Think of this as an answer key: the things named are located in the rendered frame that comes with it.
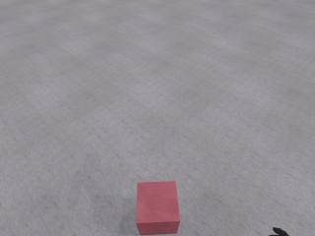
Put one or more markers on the carton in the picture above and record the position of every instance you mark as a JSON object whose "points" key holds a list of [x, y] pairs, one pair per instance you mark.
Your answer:
{"points": [[157, 210]]}

